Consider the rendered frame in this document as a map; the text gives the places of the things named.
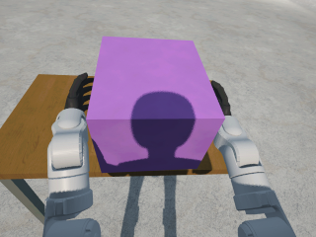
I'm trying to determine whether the carton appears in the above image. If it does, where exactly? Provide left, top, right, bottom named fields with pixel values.
left=86, top=36, right=225, bottom=173

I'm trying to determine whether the robot right forearm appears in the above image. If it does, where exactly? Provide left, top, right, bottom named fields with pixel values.
left=213, top=116, right=296, bottom=237

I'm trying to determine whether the robot right hand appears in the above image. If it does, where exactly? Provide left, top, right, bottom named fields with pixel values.
left=211, top=80, right=232, bottom=116

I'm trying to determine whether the robot left forearm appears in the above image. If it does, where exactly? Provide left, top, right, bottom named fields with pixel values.
left=42, top=108, right=94, bottom=237

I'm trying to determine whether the left robot upper arm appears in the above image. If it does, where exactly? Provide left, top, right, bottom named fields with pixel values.
left=45, top=218, right=102, bottom=237

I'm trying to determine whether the robot left hand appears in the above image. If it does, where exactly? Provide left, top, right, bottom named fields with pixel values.
left=64, top=72, right=94, bottom=112

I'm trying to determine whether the table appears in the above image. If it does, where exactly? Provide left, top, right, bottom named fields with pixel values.
left=0, top=74, right=228, bottom=225

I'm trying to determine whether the right robot upper arm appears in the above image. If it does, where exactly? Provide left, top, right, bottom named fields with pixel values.
left=237, top=216, right=295, bottom=237

